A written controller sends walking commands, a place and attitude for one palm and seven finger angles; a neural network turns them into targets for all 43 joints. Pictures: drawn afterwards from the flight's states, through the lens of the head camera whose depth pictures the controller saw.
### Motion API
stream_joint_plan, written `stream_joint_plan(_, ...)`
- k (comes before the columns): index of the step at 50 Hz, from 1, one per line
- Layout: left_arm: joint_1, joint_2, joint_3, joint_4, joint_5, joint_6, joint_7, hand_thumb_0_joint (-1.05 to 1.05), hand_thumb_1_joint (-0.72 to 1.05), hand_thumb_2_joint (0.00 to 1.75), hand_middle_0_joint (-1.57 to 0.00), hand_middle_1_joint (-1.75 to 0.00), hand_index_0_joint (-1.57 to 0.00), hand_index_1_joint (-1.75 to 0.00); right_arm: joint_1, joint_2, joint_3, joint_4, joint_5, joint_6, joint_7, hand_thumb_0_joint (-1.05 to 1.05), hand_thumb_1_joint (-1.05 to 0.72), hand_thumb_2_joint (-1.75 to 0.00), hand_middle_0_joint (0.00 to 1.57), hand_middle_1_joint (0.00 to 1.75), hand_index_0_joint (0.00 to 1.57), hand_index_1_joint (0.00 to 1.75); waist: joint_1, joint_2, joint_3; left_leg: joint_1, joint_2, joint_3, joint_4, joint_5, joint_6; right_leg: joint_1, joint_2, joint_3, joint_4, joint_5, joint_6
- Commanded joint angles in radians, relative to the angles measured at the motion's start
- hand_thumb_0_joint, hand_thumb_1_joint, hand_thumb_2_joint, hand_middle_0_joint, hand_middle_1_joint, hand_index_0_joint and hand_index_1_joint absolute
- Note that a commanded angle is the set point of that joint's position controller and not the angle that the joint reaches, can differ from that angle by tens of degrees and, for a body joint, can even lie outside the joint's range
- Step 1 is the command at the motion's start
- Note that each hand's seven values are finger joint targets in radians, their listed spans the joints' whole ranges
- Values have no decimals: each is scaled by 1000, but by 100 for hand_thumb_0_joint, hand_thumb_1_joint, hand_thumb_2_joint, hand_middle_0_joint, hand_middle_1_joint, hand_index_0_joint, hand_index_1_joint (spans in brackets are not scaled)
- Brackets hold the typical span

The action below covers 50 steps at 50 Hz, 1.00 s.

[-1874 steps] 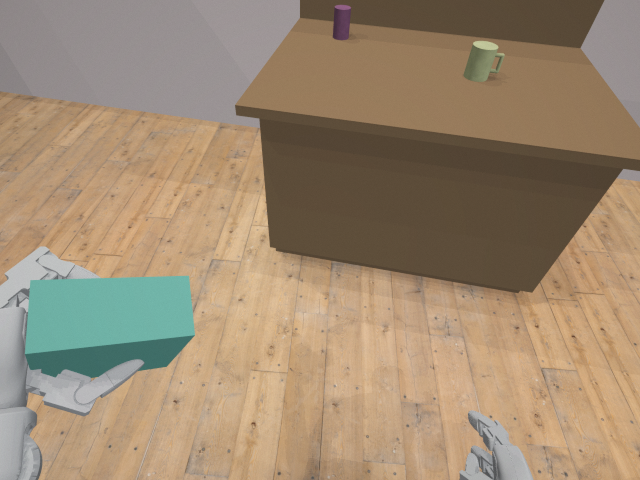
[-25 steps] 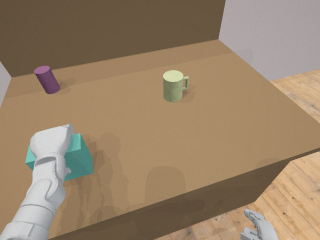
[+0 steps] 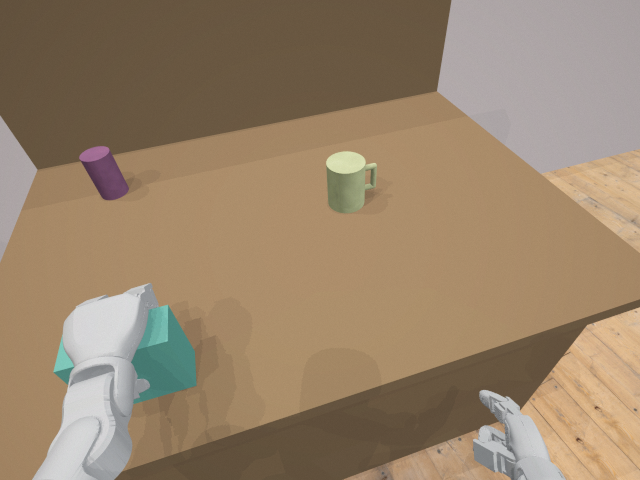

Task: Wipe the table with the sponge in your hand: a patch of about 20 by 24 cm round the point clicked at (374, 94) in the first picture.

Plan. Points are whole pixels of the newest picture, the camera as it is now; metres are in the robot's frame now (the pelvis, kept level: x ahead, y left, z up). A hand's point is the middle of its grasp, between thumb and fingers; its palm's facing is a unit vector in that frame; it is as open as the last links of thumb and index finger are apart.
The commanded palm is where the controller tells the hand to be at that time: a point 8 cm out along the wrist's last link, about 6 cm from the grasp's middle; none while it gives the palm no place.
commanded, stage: wipe back along the first lane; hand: left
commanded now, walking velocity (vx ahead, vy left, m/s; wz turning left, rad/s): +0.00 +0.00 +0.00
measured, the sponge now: (139, 367) +0.25 +0.29 +0.00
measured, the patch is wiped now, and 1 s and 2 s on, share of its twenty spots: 1.00 1.00 1.00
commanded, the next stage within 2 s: lift the sponge slowly off the table in 0.18 s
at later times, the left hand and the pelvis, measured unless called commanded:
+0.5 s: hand (125, 370) +0.22 +0.28 +0.05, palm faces +0.01 -0.08 -1.00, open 10.1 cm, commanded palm +0.19 +0.27 +0.09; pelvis -0.01 +0.00 +0.00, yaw +0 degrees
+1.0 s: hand (116, 377) +0.21 +0.28 +0.05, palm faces -0.01 -0.12 -0.99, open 10.1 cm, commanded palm +0.19 +0.27 +0.12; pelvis -0.01 +0.00 +0.01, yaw +0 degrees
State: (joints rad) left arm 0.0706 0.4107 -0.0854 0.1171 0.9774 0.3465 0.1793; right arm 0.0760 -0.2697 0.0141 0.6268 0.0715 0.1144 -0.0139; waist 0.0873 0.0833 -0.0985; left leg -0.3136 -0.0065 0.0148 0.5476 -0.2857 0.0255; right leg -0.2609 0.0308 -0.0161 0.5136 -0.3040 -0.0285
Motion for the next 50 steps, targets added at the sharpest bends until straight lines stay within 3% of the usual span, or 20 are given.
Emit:
stream_joint_plan(1, -10, 76, 31, -98, -38, 19, -24, 0, 10, 130, -120, -160, -120, -160, -193, -107, -42, -162, -2, -57, -10, 0, -90, -90, 20, 30, 20, 30, 14, -122, -94, 97, -12, -60, -52, 252, 20, 27, 9, 50, -74, 314, -41)
stream_joint_plan(5, 29, 62, 16, -110, -40, 26, -25, 0, 10, 130, -120, -160, -120, -160, -203, -102, -35, -159, 0, -60, -12, 0, -90, -90, 20, 30, 20, 30, 14, -145, -74, 94, -16, -58, -51, 250, 20, 29, 7, 51, -77, 321, -37)
stream_joint_plan(7, 13, 46, -1, -131, -39, 35, -25, 0, 10, 130, -120, -160, -120, -160, -211, -99, -36, -165, 0, -58, -12, 0, -90, -90, 20, 30, 20, 30, 14, -113, -74, 98, -13, -58, -62, 222, 21, 21, 9, 48, -82, 266, -38)
stream_joint_plan(11, 81, 72, 31, -149, -38, 29, -23, 0, 10, 130, -120, -160, -120, -160, -223, -101, -37, -159, -4, -66, -9, 0, -90, -90, 20, 30, 20, 30, 25, -113, -84, 113, -15, -62, -57, 239, 18, 38, 8, 72, -85, 294, -44)
stream_joint_plan(12, 104, 24, -16, -167, -42, 32, -26, 0, 10, 130, -120, -160, -120, -160, -225, -92, -34, -169, -2, -64, -6, 0, -90, -90, 20, 30, 20, 30, 23, -112, -76, 108, -14, -59, -61, 238, 20, 38, 8, 56, -81, 286, -40)
stream_joint_plan(13, 116, 38, -2, -165, -42, 31, -25, 0, 10, 130, -120, -160, -120, -160, -224, -93, -34, -166, -2, -67, -4, 0, -90, -90, 20, 30, 20, 30, 25, -135, -72, 107, -14, -61, -57, 241, 20, 35, 8, 59, -83, 289, -39)
stream_joint_plan(15, 60, 55, 4, -170, -39, 34, -25, 0, 10, 130, -120, -160, -120, -160, -227, -96, -33, -159, -4, -65, -9, 0, -90, -90, 20, 30, 20, 30, 18, -135, -51, 106, -13, -59, -63, 218, 21, 20, 6, 68, -96, 267, -37)
stream_joint_plan(16, 43, 104, 55, -184, -42, 34, -20, 0, 10, 130, -120, -160, -120, -160, -229, -102, -36, -156, -6, -66, -13, 0, -90, -90, 20, 30, 20, 30, 22, -131, -58, 111, -12, -66, -68, 206, 22, 26, 9, 81, -102, 247, -42)
stream_joint_plan(19, 28, 70, 21, -187, -36, 39, -21, 0, 10, 130, -120, -160, -120, -160, -234, -95, -33, -159, -6, -70, -19, 0, -90, -90, 20, 30, 20, 30, 22, -124, -55, 119, -15, -60, -71, 208, 24, 26, 9, 66, -104, 235, -39)
stream_joint_plan(21, -4, 118, 56, -202, -30, 42, -22, 0, 10, 130, -120, -160, -120, -160, -246, -100, -31, -153, -8, -73, -23, 0, -90, -90, 20, 30, 20, 30, 26, -97, -52, 131, -16, -67, -79, 200, 24, 28, 9, 86, -116, 217, -44)
stream_joint_plan(25, -11, 116, 51, -216, -24, 36, -31, 0, 10, 130, -120, -160, -120, -160, -243, -94, -30, -153, -10, -79, -26, 0, -90, -90, 20, 30, 20, 30, 30, -87, -73, 144, -20, -64, -79, 228, 26, 52, 6, 73, -113, 246, -43)
stream_joint_plan(26, -40, 158, 83, -239, -21, 31, -31, 0, 10, 130, -120, -160, -120, -160, -246, -100, -31, -149, -12, -80, -27, 0, -90, -90, 20, 30, 20, 30, 28, -61, -91, 154, -18, -68, -83, 230, 25, 61, 9, 87, -114, 244, -48)
stream_joint_plan(29, -37, 127, 56, -233, -21, 27, -37, 0, 10, 130, -120, -160, -120, -160, -242, -93, -29, -151, -14, -84, -28, 0, -90, -90, 20, 30, 20, 30, 26, -71, -64, 153, -18, -65, -86, 228, 26, 50, 8, 74, -121, 234, -45)
stream_joint_plan(31, -47, 188, 112, -276, -22, 14, -35, 0, 10, 130, -120, -160, -120, -160, -247, -99, -32, -151, -17, -88, -28, 0, -90, -90, 20, 30, 20, 30, 34, -62, -93, 170, -17, -71, -89, 242, 27, 75, 9, 89, -122, 253, -49)
stream_joint_plan(34, -7, 147, 83, -300, -22, 9, -37, 0, 10, 130, -120, -160, -120, -160, -246, -91, -33, -153, -19, -93, -25, 0, -90, -90, 20, 30, 20, 30, 33, -62, -92, 179, -19, -65, -80, 284, 26, 81, 6, 82, -118, 311, -47)
stream_joint_plan(41, -77, 189, 104, -389, -15, 4, -33, 0, 10, 130, -120, -160, -120, -160, -262, -92, -30, -153, -24, -105, -27, 0, -90, -90, 20, 30, 20, 30, 33, -29, -105, 217, -12, -81, -101, 291, 26, 91, 10, 92, -135, 285, -53)
stream_joint_plan(43, -79, 165, 81, -379, -8, 6, -33, 0, 10, 130, -120, -160, -120, -160, -258, -85, -28, -147, -24, -108, -28, 0, -90, -90, 20, 30, 20, 30, 31, -23, -100, 223, -11, -79, -100, 298, 26, 83, 9, 80, -138, 280, -52)
stream_joint_plan(45, -99, 203, 111, -359, -5, 11, -34, 0, 10, 130, -120, -160, -120, -160, -258, -93, -27, -136, -26, -103, -32, 0, -90, -90, 20, 30, 20, 30, 31, -56, -91, 218, -14, -75, -104, 289, 26, 90, 7, 85, -148, 279, -50)
stream_joint_plan(46, -124, 240, 142, -384, -9, 10, -34, 0, 10, 130, -120, -160, -120, -160, -272, -95, -26, -138, -25, -103, -35, 0, -90, -90, 20, 30, 20, 30, 34, -30, -88, 225, -11, -81, -115, 272, 26, 97, 9, 98, -157, 253, -54)
stream_joint_plan(50, -195, 196, 86, -379, 1, 6, -43, 0, 10, 130, -120, -160, -120, -160, -276, -85, -20, -130, -24, -109, -42, 0, -90, -90, 20, 30, 20, 30, 28, -11, -88, 246, -12, -80, -125, 264, 25, 85, 8, 79, -170, 217, -52)
